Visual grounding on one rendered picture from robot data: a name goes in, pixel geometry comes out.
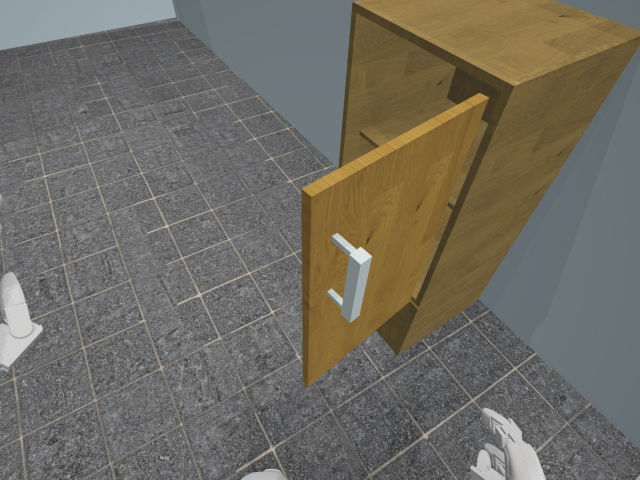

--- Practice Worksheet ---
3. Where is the cupboard door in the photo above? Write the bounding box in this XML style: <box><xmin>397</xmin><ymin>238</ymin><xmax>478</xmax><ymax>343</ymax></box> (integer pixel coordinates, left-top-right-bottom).
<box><xmin>301</xmin><ymin>93</ymin><xmax>489</xmax><ymax>387</ymax></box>

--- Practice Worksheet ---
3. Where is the handle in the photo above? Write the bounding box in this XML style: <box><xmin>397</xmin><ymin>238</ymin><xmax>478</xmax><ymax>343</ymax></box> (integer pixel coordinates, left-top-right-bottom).
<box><xmin>327</xmin><ymin>233</ymin><xmax>372</xmax><ymax>323</ymax></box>

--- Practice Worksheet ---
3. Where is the right robot hand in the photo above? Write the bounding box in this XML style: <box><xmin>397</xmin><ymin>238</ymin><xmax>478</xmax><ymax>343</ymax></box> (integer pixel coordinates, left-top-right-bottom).
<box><xmin>470</xmin><ymin>408</ymin><xmax>546</xmax><ymax>480</ymax></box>

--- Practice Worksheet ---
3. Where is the left robot hand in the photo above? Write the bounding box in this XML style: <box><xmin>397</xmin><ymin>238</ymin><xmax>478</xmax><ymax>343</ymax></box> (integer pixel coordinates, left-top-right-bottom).
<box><xmin>0</xmin><ymin>194</ymin><xmax>43</xmax><ymax>372</ymax></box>

